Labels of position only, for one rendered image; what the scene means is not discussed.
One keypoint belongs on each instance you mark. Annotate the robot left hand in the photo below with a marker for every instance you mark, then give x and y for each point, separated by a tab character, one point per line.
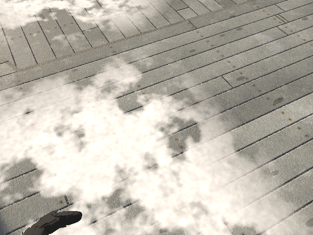
52	221

